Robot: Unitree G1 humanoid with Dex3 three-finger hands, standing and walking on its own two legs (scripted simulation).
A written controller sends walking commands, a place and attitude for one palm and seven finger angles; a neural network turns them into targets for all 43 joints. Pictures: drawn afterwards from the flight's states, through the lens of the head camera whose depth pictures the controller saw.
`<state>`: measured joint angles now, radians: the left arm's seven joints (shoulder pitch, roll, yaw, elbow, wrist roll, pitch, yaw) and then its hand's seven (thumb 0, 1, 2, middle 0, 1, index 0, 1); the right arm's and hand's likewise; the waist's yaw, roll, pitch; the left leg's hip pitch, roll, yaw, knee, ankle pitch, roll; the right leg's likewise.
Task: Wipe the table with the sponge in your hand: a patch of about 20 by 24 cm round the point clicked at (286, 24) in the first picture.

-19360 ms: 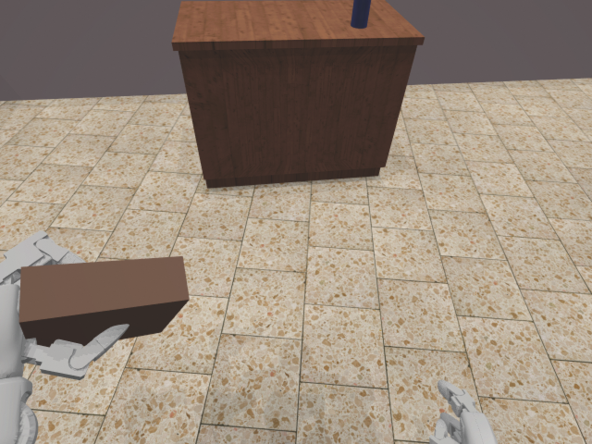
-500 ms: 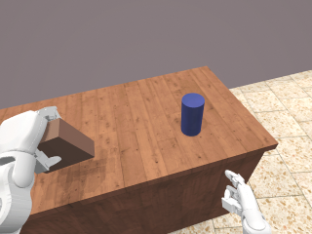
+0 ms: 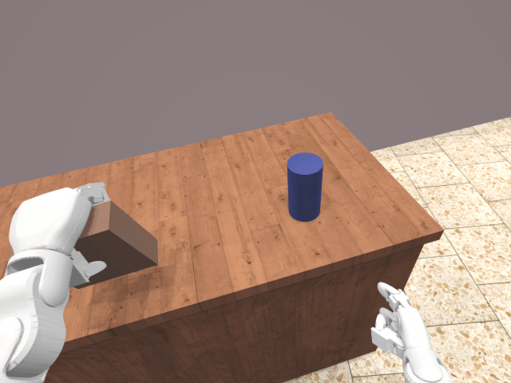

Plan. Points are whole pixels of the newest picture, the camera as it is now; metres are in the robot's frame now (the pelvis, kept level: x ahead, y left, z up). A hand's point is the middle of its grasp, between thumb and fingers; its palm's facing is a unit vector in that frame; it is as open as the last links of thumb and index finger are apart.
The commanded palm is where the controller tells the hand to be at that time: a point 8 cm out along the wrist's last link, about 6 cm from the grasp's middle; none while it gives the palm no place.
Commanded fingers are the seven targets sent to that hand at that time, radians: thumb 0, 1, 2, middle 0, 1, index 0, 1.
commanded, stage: turn the palm down, sponge in hand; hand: left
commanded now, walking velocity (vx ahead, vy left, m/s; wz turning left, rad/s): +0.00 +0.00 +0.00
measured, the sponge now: (102, 254) +0.23 +0.29 +0.11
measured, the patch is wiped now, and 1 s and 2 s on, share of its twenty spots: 0.00 0.00 0.00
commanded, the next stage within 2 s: move the sponge above the wiping area in 0.14 s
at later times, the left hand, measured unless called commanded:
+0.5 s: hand (95, 233) +0.24 +0.29 +0.15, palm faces +0.20 -0.12 -0.97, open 8.9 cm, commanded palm +0.21 +0.28 +0.22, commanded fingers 0.00 0.10 1.30 -1.20 -1.60 -1.20 -1.60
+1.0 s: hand (92, 239) +0.25 +0.30 +0.13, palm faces +0.11 -0.08 -0.99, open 8.9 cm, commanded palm +0.22 +0.29 +0.21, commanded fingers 0.00 0.10 1.30 -1.20 -1.60 -1.20 -1.60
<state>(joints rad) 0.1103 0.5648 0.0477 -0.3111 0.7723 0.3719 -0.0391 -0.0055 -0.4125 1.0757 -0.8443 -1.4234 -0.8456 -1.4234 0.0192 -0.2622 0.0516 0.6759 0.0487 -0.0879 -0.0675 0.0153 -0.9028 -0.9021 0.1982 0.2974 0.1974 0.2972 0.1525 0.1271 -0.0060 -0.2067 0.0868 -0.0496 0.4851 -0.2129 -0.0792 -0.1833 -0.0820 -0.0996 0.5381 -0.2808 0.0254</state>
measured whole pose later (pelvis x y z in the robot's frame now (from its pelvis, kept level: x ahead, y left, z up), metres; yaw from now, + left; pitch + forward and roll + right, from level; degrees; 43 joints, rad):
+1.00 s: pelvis +0.01 +0.01 +0.00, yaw +0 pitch -3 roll +0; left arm 0.07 0.53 -0.02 -0.21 0.86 0.38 -0.04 -0.01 -0.41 1.08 -0.84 -1.42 -0.85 -1.42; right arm 0.02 -0.26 0.05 0.70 0.04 -0.09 -0.06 0.02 -0.90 -0.90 0.20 0.30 0.20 0.30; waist 0.16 0.11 0.00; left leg -0.21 0.07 -0.05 0.49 -0.23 -0.07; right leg -0.17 -0.09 -0.10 0.51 -0.28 0.04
